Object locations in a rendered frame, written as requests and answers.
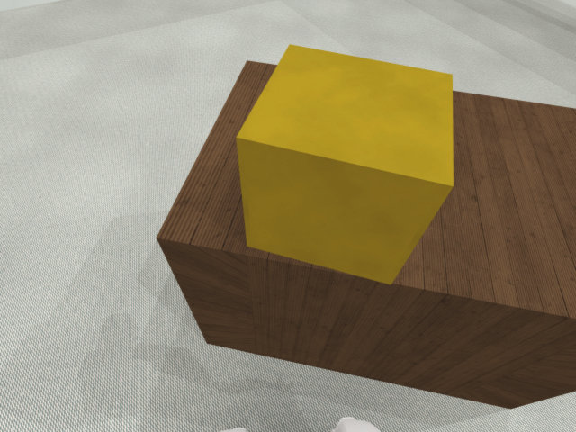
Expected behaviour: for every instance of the right robot shin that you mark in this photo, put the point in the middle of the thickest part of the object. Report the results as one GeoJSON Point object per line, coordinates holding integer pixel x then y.
{"type": "Point", "coordinates": [344, 419]}

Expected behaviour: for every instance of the carton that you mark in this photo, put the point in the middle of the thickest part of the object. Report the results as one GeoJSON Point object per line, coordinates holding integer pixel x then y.
{"type": "Point", "coordinates": [345, 161]}

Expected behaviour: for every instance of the pedestal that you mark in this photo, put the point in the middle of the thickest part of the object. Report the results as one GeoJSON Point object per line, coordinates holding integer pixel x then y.
{"type": "Point", "coordinates": [484, 308]}

